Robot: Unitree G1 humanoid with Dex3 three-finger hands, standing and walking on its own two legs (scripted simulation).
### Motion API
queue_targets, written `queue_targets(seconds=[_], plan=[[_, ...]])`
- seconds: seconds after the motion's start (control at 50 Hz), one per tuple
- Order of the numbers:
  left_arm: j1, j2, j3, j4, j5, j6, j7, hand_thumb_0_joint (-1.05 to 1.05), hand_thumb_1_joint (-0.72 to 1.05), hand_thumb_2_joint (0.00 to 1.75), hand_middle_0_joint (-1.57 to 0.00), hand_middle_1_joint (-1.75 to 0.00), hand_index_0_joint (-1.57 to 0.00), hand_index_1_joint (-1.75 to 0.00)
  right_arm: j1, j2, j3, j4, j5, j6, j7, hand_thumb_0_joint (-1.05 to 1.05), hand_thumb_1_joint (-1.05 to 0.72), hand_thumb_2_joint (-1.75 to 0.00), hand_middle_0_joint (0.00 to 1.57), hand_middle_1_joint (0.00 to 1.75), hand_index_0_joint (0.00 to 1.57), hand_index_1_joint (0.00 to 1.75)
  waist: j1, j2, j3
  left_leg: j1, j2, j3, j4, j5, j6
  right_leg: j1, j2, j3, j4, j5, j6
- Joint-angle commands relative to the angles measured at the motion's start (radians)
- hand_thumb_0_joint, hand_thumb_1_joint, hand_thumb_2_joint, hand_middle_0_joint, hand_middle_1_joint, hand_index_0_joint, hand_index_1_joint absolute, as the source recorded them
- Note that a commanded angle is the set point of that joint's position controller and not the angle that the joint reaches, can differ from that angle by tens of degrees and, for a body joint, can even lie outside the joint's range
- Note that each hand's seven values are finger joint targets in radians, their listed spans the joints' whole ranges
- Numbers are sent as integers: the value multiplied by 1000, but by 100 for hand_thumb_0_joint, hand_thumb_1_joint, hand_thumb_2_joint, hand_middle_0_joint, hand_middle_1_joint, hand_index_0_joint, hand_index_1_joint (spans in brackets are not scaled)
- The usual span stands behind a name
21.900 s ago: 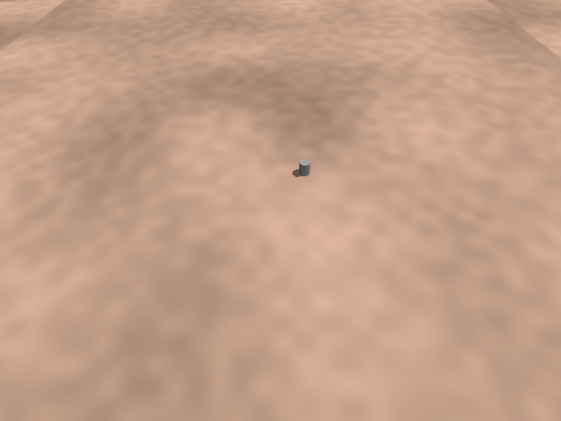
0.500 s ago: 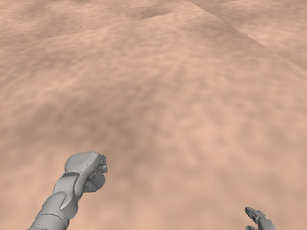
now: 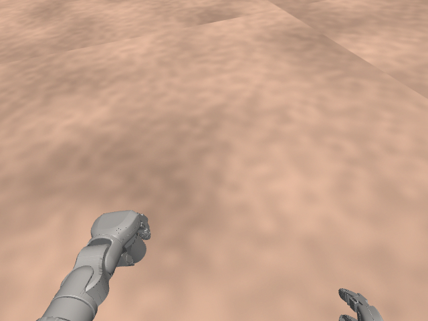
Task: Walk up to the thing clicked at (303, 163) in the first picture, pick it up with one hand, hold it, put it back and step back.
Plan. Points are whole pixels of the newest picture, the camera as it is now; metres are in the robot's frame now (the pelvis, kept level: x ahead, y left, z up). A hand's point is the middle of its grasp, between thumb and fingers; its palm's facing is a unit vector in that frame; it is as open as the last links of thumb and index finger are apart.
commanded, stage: hold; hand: left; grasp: from above
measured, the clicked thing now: (128, 244) +0.31 +0.22 -0.06
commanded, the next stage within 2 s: crouch in 0.12 s
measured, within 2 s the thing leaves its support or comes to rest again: neither
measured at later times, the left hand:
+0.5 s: hand (127, 257) +0.29 +0.22 -0.07, palm faces -0.45 -0.06 -0.89, open 7.6 cm
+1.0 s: hand (149, 275) +0.34 +0.24 -0.31, palm faces -0.41 +0.03 -0.91, open 7.5 cm
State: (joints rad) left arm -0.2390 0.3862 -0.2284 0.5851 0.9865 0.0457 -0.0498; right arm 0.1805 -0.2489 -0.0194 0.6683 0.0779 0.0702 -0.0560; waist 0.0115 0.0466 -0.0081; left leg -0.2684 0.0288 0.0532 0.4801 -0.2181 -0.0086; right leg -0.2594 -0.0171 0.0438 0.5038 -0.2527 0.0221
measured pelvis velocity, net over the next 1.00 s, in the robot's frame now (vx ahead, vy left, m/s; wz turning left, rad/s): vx -0.05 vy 0.01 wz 0.01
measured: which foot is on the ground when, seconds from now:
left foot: down 0.00-1.00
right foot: down 0.00-1.00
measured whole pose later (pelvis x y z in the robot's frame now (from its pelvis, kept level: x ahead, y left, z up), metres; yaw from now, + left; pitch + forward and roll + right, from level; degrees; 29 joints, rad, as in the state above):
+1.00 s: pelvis -0.05 +0.01 -0.19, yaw +0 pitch +29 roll -3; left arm -0.63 0.42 -0.08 1.17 1.17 -0.03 0.38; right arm 0.23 -0.25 -0.07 0.75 -0.03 0.00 -0.02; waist -0.12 0.04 -0.19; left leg -1.51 0.04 -0.02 1.54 -0.55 0.00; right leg -1.45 0.00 0.01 1.52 -0.58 0.04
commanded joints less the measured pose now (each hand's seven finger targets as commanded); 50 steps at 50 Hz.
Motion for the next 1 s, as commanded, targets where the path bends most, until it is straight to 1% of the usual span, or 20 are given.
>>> queue_targets(seconds=[0.0,0.04,0.08,0.14,0.18,0.2,0.22,0.26,0.36,0.48,0.62,0.66,0.7,0.72,0.78,0.86,0.88,0.9,0.94,0.98], plan=[[-334,197,106,-180,1,5,36,0,63,51,-93,-67,-100,-59,-81,-123,-46,-137,-2,-40,-5,0,-91,-90,20,30,20,30,1,-29,-243,147,-34,-3,-56,174,20,22,47,-34,-84,160,-27],[-322,213,118,-165,0,5,30,0,65,51,-94,-69,-102,-61,-80,-125,-46,-139,-4,-38,-5,0,-91,-90,20,30,20,30,10,-42,-232,137,-36,-1,-52,182,24,29,44,-34,-91,172,-23],[-317,184,90,-161,-9,2,18,0,66,53,-96,-68,-103,-61,-81,-120,-47,-143,-3,-37,-5,0,-91,-91,20,30,20,30,4,-38,-231,144,-36,2,-55,178,25,28,43,-31,-93,171,-24],[-275,194,101,-175,-16,-9,11,0,65,52,-94,-68,-102,-61,-83,-123,-47,-153,-1,-36,-6,0,-91,-90,20,30,20,30,13,-43,-218,137,-37,0,-60,171,23,29,43,-33,-98,159,-25],[-287,179,89,-179,-11,-15,10,0,66,53,-95,-68,-102,-61,-83,-119,-47,-154,-1,-36,-7,0,-91,-90,20,30,20,30,5,-38,-220,140,-37,0,-60,170,23,25,43,-32,-94,161,-27],[-325,195,95,-206,-6,-17,16,0,70,54,-91,-76,-103,-64,-82,-123,-47,-154,-1,-35,-7,0,-90,-91,20,30,20,30,3,-30,-235,148,-36,-2,-60,179,21,26,45,-32,-91,167,-29],[-324,220,123,-199,1,-18,25,0,62,48,-83,-71,-95,-59,-79,-124,-49,-151,-2,-33,-9,0,-88,-89,20,30,20,30,9,-28,-235,148,-36,-2,-58,186,21,29,45,-34,-92,170,-28],[-306,192,107,-173,-2,-23,36,0,60,47,-88,-70,-98,-61,-73,-121,-46,-151,-1,-31,-9,0,-90,-90,20,30,20,30,-2,-41,-220,144,-34,-1,-55,190,22,15,48,-37,-86,178,-28],[-260,163,106,-56,29,-42,102,0,62,48,-91,-67,-99,-59,-51,-124,-52,-131,-8,-26,-3,0,-90,-90,20,30,20,30,-17,-91,-180,97,-39,-3,-28,173,24,-18,42,-40,-72,164,-24],[-360,139,89,88,77,-70,222,0,62,45,-88,-69,-98,-59,-9,-132,-69,-91,-30,-17,13,0,-90,-90,20,30,20,30,-49,-73,-206,-18,-41,-6,91,138,16,-153,38,-41,32,141,-26],[-519,139,107,254,159,-92,373,0,71,52,-96,-74,-105,-64,59,-146,-95,-52,-66,-33,41,0,-90,-90,20,30,20,30,-85,-27,-391,-305,-34,-20,425,84,7,-451,42,-39,333,91,-37],[-494,105,102,347,171,-90,400,0,74,51,-97,-73,-107,-63,75,-150,-101,-51,-72,-42,45,0,-90,-90,20,30,20,30,-95,-40,-417,-402,-33,-23,511,64,13,-538,43,-46,414,70,-38],[-547,131,115,374,180,-92,426,0,72,53,-96,-75,-106,-65,86,-160,-106,-45,-79,-52,44,0,-91,-90,20,30,20,30,-100,-3,-466,-470,-29,-34,576,26,10,-647,46,-61,492,24,-44],[-573,167,135,375,184,-91,438,0,71,51,-94,-75,-105,-64,96,-167,-108,-40,-83,-57,42,0,-91,-90,20,30,20,30,-89,16,-499,-504,-27,-37,615,14,12,-695,47,-64,528,8,-47],[-599,201,165,413,186,-85,461,0,70,53,-95,-73,-104,-63,106,-173,-110,-28,-93,-69,36,0,-90,-90,20,30,20,30,-93,47,-574,-616,-24,-49,705,-49,15,-802,45,-73,633,-44,-52],[-684,218,175,437,187,-79,477,0,68,59,-94,-75,-103,-66,119,-176,-111,-16,-106,-88,28,0,-90,-90,20,30,20,30,-123,35,-640,-789,-25,-60,821,-148,20,-918,45,-78,755,-115,-53],[-692,249,196,420,182,-79,480,0,67,60,-93,-75,-102,-67,118,-179,-115,-16,-108,-92,25,0,-90,-90,20,30,20,30,-108,54,-669,-802,-23,-66,833,-183,16,-946,40,-80,778,-146,-55],[-713,266,207,424,180,-76,481,0,67,59,-92,-77,-101,-67,115,-183,-115,-10,-113,-95,23,0,-90,-90,20,30,20,30,-116,67,-676,-814,-17,-76,848,-204,13,-986,41,-83,804,-167,-57],[-729,240,200,440,166,-71,476,0,66,56,-90,-75,-100,-65,121,-186,-116,3,-118,-103,23,0,-90,-90,20,30,20,30,-127,88,-720,-810,-8,-101,882,-202,10,-1064,42,-97,866,-171,-60],[-771,267,209,442,171,-76,467,0,67,55,-91,-75,-101,-65,127,-189,-117,12,-124,-110,25,0,-90,-90,20,30,20,30,-140,90,-753,-858,-8,-103,941,-206,14,-1113,45,-102,914,-176,-61]])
